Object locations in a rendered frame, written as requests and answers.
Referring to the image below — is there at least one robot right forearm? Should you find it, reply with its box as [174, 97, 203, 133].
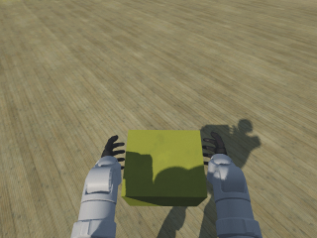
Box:
[207, 154, 263, 238]

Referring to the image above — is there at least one carton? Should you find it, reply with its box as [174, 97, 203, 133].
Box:
[121, 130, 208, 207]

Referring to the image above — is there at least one right robot hand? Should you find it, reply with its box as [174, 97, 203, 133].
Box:
[202, 131, 228, 166]

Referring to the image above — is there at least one left robot hand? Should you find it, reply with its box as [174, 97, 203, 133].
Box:
[101, 135, 126, 170]

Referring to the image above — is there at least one robot left forearm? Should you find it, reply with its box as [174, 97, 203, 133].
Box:
[70, 156, 122, 238]

